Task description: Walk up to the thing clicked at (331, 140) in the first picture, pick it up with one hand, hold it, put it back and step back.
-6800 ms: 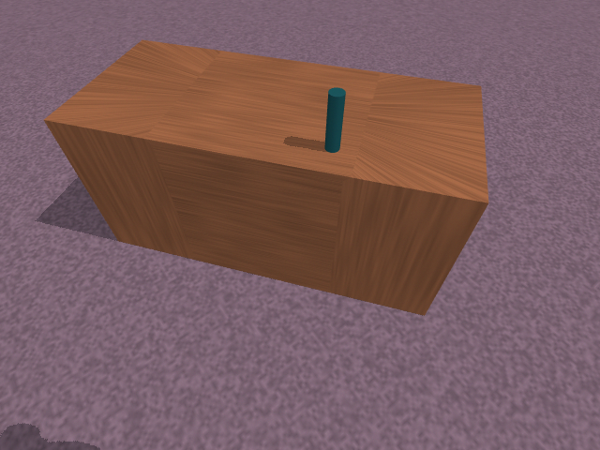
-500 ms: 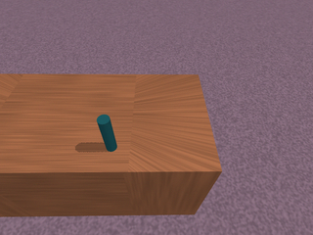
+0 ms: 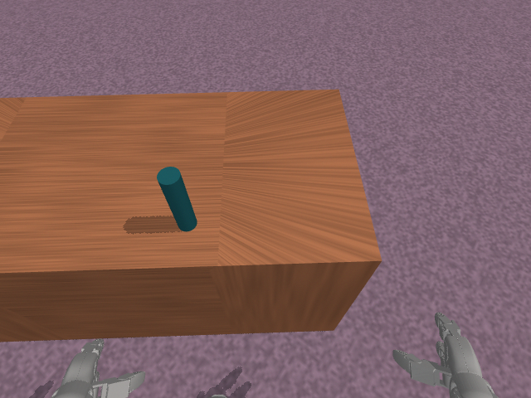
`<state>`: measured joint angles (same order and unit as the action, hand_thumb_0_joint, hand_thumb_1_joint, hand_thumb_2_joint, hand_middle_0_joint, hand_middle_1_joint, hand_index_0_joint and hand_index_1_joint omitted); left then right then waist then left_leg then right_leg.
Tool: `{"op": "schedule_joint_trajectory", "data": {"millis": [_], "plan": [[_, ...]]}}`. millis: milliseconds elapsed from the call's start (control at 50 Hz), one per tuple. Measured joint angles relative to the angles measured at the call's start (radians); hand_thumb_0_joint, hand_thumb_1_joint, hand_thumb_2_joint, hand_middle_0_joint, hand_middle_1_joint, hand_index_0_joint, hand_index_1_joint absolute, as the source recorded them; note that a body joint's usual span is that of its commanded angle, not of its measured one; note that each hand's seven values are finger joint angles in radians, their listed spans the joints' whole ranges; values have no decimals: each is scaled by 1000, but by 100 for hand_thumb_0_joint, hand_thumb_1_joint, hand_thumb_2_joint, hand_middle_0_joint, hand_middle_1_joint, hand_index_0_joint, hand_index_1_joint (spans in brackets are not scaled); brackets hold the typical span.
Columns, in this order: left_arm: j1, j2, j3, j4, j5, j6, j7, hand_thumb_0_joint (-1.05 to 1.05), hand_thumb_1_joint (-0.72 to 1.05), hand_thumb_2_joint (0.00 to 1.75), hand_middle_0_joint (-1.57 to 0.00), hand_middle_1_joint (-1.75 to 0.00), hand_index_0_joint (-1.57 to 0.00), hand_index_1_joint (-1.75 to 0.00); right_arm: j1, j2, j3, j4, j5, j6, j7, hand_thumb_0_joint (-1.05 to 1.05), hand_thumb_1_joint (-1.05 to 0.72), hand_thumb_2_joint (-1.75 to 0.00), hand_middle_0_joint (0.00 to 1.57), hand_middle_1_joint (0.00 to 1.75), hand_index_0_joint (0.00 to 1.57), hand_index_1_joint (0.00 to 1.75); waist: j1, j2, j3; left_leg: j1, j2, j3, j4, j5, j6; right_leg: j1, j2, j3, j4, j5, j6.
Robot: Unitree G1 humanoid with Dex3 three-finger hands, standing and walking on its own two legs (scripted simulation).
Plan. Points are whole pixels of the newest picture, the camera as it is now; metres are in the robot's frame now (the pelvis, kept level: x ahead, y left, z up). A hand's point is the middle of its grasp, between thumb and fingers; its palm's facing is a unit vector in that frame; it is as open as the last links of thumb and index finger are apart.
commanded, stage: go down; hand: left
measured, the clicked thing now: (179, 202) +0.48 +0.18 -0.08
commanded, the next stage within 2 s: none
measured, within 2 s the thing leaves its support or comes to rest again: neither
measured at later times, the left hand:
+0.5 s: hand (111, 371) +0.19 +0.26 -0.13, palm faces +0.08 -0.94 -0.33, open 17.2 cm
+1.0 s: hand (104, 369) +0.19 +0.27 -0.12, palm faces +0.08 -0.95 -0.31, open 17.3 cm
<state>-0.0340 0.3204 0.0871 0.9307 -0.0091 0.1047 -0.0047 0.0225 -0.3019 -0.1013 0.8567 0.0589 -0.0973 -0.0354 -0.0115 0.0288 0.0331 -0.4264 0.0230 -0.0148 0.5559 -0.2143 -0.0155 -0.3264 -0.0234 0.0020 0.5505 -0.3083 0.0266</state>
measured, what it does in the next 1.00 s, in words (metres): stands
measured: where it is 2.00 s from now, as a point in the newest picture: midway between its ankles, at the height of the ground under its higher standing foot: outside the picture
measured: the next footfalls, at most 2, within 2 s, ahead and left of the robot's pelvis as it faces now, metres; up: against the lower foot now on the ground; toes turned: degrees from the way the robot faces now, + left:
none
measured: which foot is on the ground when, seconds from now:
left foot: down 0.00-1.00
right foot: down 0.00-1.00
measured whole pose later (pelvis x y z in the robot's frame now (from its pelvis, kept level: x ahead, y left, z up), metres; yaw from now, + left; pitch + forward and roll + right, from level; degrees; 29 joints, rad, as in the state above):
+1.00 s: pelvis +0.03 +0.00 -0.04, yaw +0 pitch +12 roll -1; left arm 0.29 0.38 0.22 0.30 -0.02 0.42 -0.14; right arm 0.35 -0.26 -0.10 0.34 0.03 -0.07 -0.05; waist -0.02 0.02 -0.13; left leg -0.68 0.02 -0.03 0.89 -0.42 -0.02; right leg -0.56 -0.02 0.00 0.87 -0.52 0.03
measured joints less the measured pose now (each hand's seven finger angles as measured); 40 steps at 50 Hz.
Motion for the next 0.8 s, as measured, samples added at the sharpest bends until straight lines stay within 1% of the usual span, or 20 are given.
{"op": "schedule_joint_trajectory", "data": {"millis": [60,120,160,280,380,440,520,640,800], "plan": [[36,7,17,-80,5,77,-13,1,33,32,-8,-5,-7,-7,58,7,-4,-86,2,15,11,1,-28,-35,7,9,7,9,-4,-8,-34,-4,-2,3,0,-6,-1,-8,-3,2,6,-9,0],[68,18,19,-125,4,140,-30,0,17,22,-8,-4,-7,-5,99,6,1,-115,7,33,20,1,-11,-26,6,7,6,7,-5,-13,-65,-24,-3,5,21,-23,-1,-28,-4,5,28,-26,0],[87,23,27,-159,6,169,-40,0,7,16,-8,-4,-7,-5,120,7,-4,-131,5,42,25,1,0,-22,6,7,6,7,-4,-14,-72,-43,-2,4,48,-39,-1,-46,-3,5,53,-41,0],[146,26,54,-258,19,196,-52,0,-22,8,-7,-5,-8,-5,175,18,-12,-181,-10,46,16,0,26,-12,6,6,5,6,-2,-15,-62,-81,-2,3,103,-72,-1,-81,-2,5,102,-73,1],[166,27,72,-318,22,191,-44,0,-41,6,-7,-7,-8,-7,174,26,-16,-198,-26,20,-8,0,40,-8,6,6,5,6,-1,-16,-67,-108,-2,2,144,-99,-2,-105,-2,4,140,-98,1],[180,24,80,-349,15,200,-49,0,-47,5,-7,-7,-8,-8,174,31,-15,-225,-29,11,-16,0,44,-7,6,5,5,6,-5,-13,-79,-117,-2,0,164,-114,-2,-112,-3,3,157,-112,2],[207,26,84,-386,8,223,-67,0,-51,5,-7,-8,-8,-8,191,34,-10,-272,-26,5,-19,0,48,-6,6,5,5,6,-8,-11,-105,-126,-3,-1,184,-133,-1,-118,-4,2,173,-130,3],[234,39,88,-448,11,259,-97,0,-53,4,-7,-8,-8,-8,231,40,-7,-319,-20,11,-13,0,51,-5,6,5,5,6,-2,-14,-127,-152,-4,-5,221,-158,-2,-140,-4,-2,208,-156,2],[267,51,113,-535,7,286,-114,0,-53,3,-7,-7,-8,-7,280,43,-6,-408,-21,23,-10,0,52,-5,6,5,5,6,-6,-12,-127,-195,-1,-9,271,-180,-4,-181,-1,-4,256,-179,1]]}}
